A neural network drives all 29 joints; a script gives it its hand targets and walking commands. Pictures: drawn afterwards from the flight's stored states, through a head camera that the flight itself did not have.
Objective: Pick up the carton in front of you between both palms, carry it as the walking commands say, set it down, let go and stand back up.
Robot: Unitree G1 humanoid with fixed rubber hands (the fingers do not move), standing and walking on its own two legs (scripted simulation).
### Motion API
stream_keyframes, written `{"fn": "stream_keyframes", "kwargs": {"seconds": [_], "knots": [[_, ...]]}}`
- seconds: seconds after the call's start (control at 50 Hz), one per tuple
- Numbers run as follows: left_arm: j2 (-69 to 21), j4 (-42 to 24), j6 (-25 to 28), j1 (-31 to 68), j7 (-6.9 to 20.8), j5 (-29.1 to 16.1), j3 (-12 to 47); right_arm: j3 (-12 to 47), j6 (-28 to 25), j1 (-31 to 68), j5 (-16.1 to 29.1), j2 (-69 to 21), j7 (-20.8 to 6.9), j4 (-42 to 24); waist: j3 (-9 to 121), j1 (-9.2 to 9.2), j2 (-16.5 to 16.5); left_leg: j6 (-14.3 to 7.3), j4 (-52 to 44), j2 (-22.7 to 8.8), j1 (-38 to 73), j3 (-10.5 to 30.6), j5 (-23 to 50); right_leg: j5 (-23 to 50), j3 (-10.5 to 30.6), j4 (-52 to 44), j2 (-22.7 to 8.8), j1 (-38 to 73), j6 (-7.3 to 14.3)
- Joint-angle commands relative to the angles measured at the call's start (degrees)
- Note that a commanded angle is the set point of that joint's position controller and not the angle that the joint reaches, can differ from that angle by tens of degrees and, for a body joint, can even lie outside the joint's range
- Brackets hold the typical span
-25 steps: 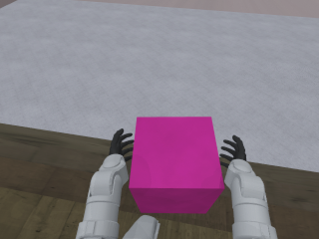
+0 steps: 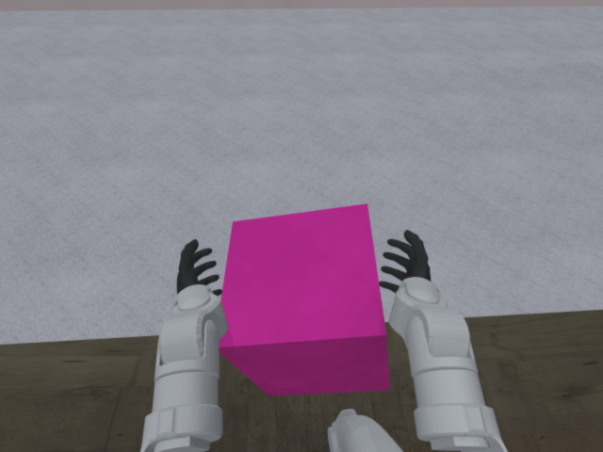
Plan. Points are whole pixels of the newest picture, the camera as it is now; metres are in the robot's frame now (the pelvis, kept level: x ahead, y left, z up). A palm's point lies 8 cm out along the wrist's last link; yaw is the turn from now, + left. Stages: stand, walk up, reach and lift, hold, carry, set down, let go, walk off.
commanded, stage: carry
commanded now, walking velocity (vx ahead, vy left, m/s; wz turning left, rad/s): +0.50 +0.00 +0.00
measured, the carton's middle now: (313, 308) +0.34 -0.03 -0.04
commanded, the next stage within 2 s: none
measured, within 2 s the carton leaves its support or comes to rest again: neither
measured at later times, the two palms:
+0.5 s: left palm (245, 197) +0.77 +0.10 -0.18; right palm (351, 197) +0.74 -0.18 -0.18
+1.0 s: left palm (253, 176) +1.16 +0.10 -0.43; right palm (323, 173) +1.18 -0.18 -0.45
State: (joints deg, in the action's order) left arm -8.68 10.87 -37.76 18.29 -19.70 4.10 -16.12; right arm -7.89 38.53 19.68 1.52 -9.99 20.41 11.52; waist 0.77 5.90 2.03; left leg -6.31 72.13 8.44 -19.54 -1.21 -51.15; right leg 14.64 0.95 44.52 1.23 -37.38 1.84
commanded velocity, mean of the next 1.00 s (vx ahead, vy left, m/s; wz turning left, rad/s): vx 0.50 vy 0.00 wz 0.00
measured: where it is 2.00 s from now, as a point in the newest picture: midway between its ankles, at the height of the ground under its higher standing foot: (291, 241)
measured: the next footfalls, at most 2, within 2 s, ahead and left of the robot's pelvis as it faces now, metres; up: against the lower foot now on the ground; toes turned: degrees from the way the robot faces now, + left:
right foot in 0.06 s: +0.21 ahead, -0.08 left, -0.18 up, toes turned +0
left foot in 0.42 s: +0.50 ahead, +0.04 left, -0.36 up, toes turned -2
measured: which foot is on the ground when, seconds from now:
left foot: down 0.00-0.06, up 0.08-0.40, down 0.42-0.78, up 0.80-1.00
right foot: up 0.00-0.04, down 0.06-0.42, up 0.44-0.76, down 0.78-1.00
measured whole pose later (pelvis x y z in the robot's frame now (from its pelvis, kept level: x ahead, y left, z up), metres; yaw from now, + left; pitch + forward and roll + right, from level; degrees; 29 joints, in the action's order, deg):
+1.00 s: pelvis +0.85 -0.06 -0.48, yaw -1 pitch +2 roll -1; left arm -11.8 16.0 -40.3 24.5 -22.1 1.7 -10.0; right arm -18.6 40.6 21.5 -7.7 -10.6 19.4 14.9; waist -0.8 -9.1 -1.6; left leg -1.4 65.8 -0.1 -45.0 4.8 -4.0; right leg -35.4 -3.7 54.3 8.6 -20.7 8.1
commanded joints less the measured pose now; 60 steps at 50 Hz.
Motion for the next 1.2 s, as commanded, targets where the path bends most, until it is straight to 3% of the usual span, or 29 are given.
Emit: {"fn": "stream_keyframes", "kwargs": {"seconds": [0.0, 0.02, 0.04, 0.06, 0.08, 0.12, 0.18, 0.28, 0.34, 0.36, 0.4, 0.42, 0.44, 0.48, 0.52, 0.56, 0.62, 0.7, 0.74, 0.76, 0.78, 0.8, 0.84, 0.88, 1.0, 1.08, 1.14, 1.16, 1.18], "knots": [[-42.09, -4.64, 0.19, 33.91, 8.75, -11.37, 32.85, 26.58, 0.41, 26.83, 7.65, -45.78, -9.41, -0.66, 11.8, -2.17, -14.31, -2.11, -5.8, -7.34, -3.56, 8.38, 40.78, 10.07, -5.99, -17.08, 1.7, 20.02, 1.82], [-42.2, -6.17, -0.02, 34.17, 8.89, -11.84, 33.72, 25.39, 0.28, 24.16, 6.66, -46.49, -9.07, 1.2, 21.53, -10.59, -15.49, -0.03, 7.04, -12.36, -6.66, 5.62, 60.19, 14.84, -9.29, -4.98, 1.81, 37.26, 4.5], [-41.2, -5.43, -0.2, 31.22, 8.87, -11.59, 33.04, 25.73, 0.25, 22.88, 5.58, -45.57, -8.74, 0.08, 23.44, -18.36, -3.65, 4.0, 25.54, -10.37, -13.99, -0.74, 65.32, 6.98, -6.93, -9.83, 0.72, 47.29, 7.8], [-41.15, -4.47, -0.45, 31.21, 9.19, -11.61, 33.31, 23.88, 0.42, 23.18, 3.56, -45.01, -8.38, 1.45, 16.63, -21.99, 7.31, 6.32, 47.31, -1.87, -24.91, -4.32, 22.54, 5.64, -0.09, -14.57, -5.71, 47.56, 11.66], [-40.08, -1.18, -0.92, 30.27, 8.67, -12.26, 34.01, 21.07, 1.02, 21.07, 0.77, -41.34, -8.11, 2.34, 19.82, -13.24, 11.9, 6.2, 46.34, -0.12, -39.19, 2.89, 9.21, 20.95, 19.98, -5.77, -13.68, 57.84, 14.35], [-43.85, -0.25, -1.49, 29.25, 8.66, -14.39, 36.75, 17.03, 0.39, 21.3, -2.27, -37.97, -6.08, 0.72, 16.28, -11.87, -2.57, 4.33, 21.98, -7.25, -42.5, 9.16, 21.2, 5.65, 23.6, -2.52, -12.79, 49.27, 13.28], [-51.06, 1.78, -1.5, 31.96, 9.51, -16.85, 38.83, 15.31, -2.29, 27.61, -2.58, -39.76, -5.92, -3.5, 17.94, -10.09, -6.28, 6.82, -1.05, -7.84, -31.18, 9.5, 30.8, -10.31, 34.8, -6.15, -17.1, 29.38, 19.25], [-55.68, 4.38, 0.72, 25.78, 9.77, -14.47, 36.93, 20.65, -5.82, 36.67, 3.42, -45.5, -8.06, -7.57, 18.09, -11.96, -2.38, 4.99, -27.81, -5.0, -15.9, -2.6, 79.96, -25.65, 8.65, 11.76, 0.22, 19.92, 8.07], [-51.58, 0.9, 2.35, 23.74, 8.61, -11.81, 35.39, 24.58, -4.73, 32.91, 4.76, -44.06, -7.6, -7.09, 15.83, -11.58, 6.49, 4.06, -40.25, -4.35, -1.87, -4.31, 77.73, -21.74, 4.14, 13.29, -0.44, 17.73, 7.09], [-50.81, 0.58, 2.48, 23.9, 8.34, -11.06, 34.31, 24.77, -3.87, 33.26, 4.57, -42.68, -7.96, -8.86, 22.25, -6.63, 10.94, 2.13, -30.81, -3.19, 13.65, -8.07, 87.35, -15.04, -2.81, 25.24, -1.64, 14.62, 4.92], [-48.4, -2.76, 1.57, 25.06, 8.0, -10.41, 34.48, 25.3, -2.12, 28.89, 4.91, -40.4, -8.15, -9.21, 23.66, 6.96, 0.24, -1.85, -38.03, -6.24, 28.7, -6.06, 75.35, -2.09, -6.23, 52.45, -2.76, 6.1, 0.94], [-46.19, -2.88, 0.74, 25.72, 7.43, -9.39, 32.99, 25.94, -0.8, 27.81, 5.17, -39.14, -8.56, -8.74, 15.84, 11.28, -9.78, -5.73, -44.39, -11.45, 27.81, 1.7, 68.33, -37.27, -6.6, 73.58, 3.42, -3.25, -0.42], [-41.03, -3.89, -0.38, 26.24, 7.05, -8.55, 31.03, 26.69, 0.16, 26.83, 6.32, -39.55, -8.13, -4.98, 17.39, 3.03, -17.95, -7.85, -33.2, -17.91, 37.68, 20.36, 93.38, -56.8, -0.22, 72.0, 6.31, -19.1, -1.09], [-35.52, -4.5, -1.09, 25.21, 5.53, -5.21, 25.27, 29.54, 2.37, 27.51, 10.38, -42.35, -7.88, -2.5, 15.12, 0.2, -1.95, -7.42, -28.96, -18.44, 33.34, 26.49, 73.33, -45.54, 5.8, 48.53, -0.08, -26.42, 1.51], [-34.32, -8.78, -1.55, 27.02, 5.25, -3.25, 22.34, 31.33, 3.5, 27.47, 11.93, -44.19, -8.33, -2.45, 21.65, -1.55, -1.1, -14.72, -28.63, -26.59, 23.49, 41.86, 75.1, -38.93, 9.27, 34.53, -3.67, -20.41, -0.34], [-38.93, -7.89, -2.16, 35.06, 6.45, -5.62, 23.09, 32.26, 5.08, 33.23, 13.31, -49.45, -10.14, -2.08, 18.27, -2.22, -2.77, -14.89, -32.05, -25.41, 12.52, 37.03, 75.28, -36.89, 4.32, 26.29, -3.38, -10.36, -2.37], [-44.49, -5.64, -1.67, 37.6, 8.1, -8.73, 26.96, 31.39, 5.09, 33.41, 14.29, -53.33, -11.65, -1.87, 16.87, -0.21, 4.42, -3.92, -16.23, -9.0, 2.53, 13.87, 45.87, 8.76, -4.34, 2.39, 1.04, -0.01, 0.18], [-47.29, -6.13, -3.15, 37.11, 9.12, -10.96, 32.69, 27.05, 3.69, 30.5, 8.93, -51.25, -10.65, -2.14, 13.56, -0.56, -10.92, -1.78, -11.15, -5.62, -2.98, 4.53, 38.89, 13.75, -8.83, -15.36, 3.27, 20.6, 0.73], [-45.93, -7.45, -3.58, 34.08, 9.05, -10.43, 33.09, 24.28, 3.49, 26.11, 5.42, -49.13, -9.97, -0.1, 26.84, -15.45, -12.54, 2.78, 13.38, -11.59, -4.02, -0.68, 69.27, 12.88, -7.87, -8.3, 1.62, 42.7, 4.87], [-44.97, -7.51, -4.0, 34.28, 9.28, -10.39, 33.53, 22.85, 3.46, 26.62, 3.5, -48.56, -9.51, 0.04, 20.74, -21.79, 1.08, 6.22, 38.29, -7.57, -14.47, -3.77, 50.95, 5.62, -5.39, -15.48, -1.83, 47.11, 9.57], [-45.9, -4.02, -4.74, 33.85, 9.16, -10.55, 34.19, 20.22, 3.98, 26.59, 1.62, -47.03, -8.99, 2.09, 17.56, -20.28, 8.51, 6.48, 49.49, 1.04, -29.51, -2.49, 7.1, 21.12, 3.47, -5.6, -8.47, 53.37, 10.97], [-43.99, -1.93, -4.93, 30.81, 8.53, -11.0, 34.73, 17.94, 4.55, 23.82, -0.46, -43.86, -8.39, 2.45, 19.69, -12.19, 11.2, 4.32, 38.68, -1.99, -40.56, 5.95, 12.4, 23.79, 22.27, -4.73, -12.26, 59.42, 14.22], [-48.51, 0.64, -5.18, 33.34, 8.68, -12.98, 36.84, 14.44, 3.83, 27.05, -2.82, -41.0, -7.24, 2.51, 15.92, -13.01, -5.68, 4.16, 21.32, -8.11, -42.27, 9.0, 18.74, 3.12, 27.26, -3.94, -12.69, 49.51, 13.97], [-52.56, 0.98, -4.35, 35.16, 9.2, -15.25, 38.46, 13.43, 1.66, 29.35, -2.54, -41.2, -7.68, -0.28, 20.6, -10.49, -7.34, 5.39, 8.22, -9.29, -36.18, 13.38, 27.08, -8.8, 39.02, -6.82, -19.91, 36.68, 20.56], [-59.64, 3.6, -1.24, 34.13, 10.78, -16.69, 37.57, 19.35, -2.44, 39.25, 2.77, -49.39, -8.85, -3.72, 17.52, -13.03, -0.21, 4.23, -29.22, -7.34, -18.89, 0.21, 76.27, -23.15, 11.44, 3.68, -1.71, 25.04, 8.29], [-54.54, 0.38, 0.72, 27.28, 9.69, -13.34, 35.71, 23.77, -2.43, 34.93, 3.92, -46.84, -8.7, -7.2, 17.67, -15.18, 4.39, 3.62, -49.15, -4.88, -4.1, -5.51, 85.28, -23.59, 2.14, 14.71, 1.75, 28.15, 5.62], [-51.38, -0.64, 0.06, 24.25, 8.88, -11.63, 35.91, 25.23, -1.14, 32.41, 4.95, -42.63, -8.67, -9.91, 15.85, -9.62, 3.08, 1.97, -58.34, -7.32, 6.48, -5.35, 81.31, -7.35, 2.73, 28.04, -1.7, 29.64, 3.97], [-50.13, -0.46, -0.4, 24.6, 8.62, -10.25, 34.82, 25.9, -0.24, 32.43, 4.34, -41.57, -9.01, -10.62, 16.62, -5.61, 0.01, -0.54, -58.1, -11.74, 15.64, -2.13, 80.59, -15.36, 0.98, 43.55, 0.05, 22.32, 2.0], [-48.67, -2.6, -1.65, 26.39, 8.65, -10.61, 35.18, 25.3, 0.48, 31.47, 4.55, -39.88, -8.59, -9.72, 24.31, -3.59, -15.45, -8.33, -34.25, -26.04, 44.95, 10.92, 110.71, -58.08, -1.02, 61.75, 2.72, -4.62, -2.59]]}}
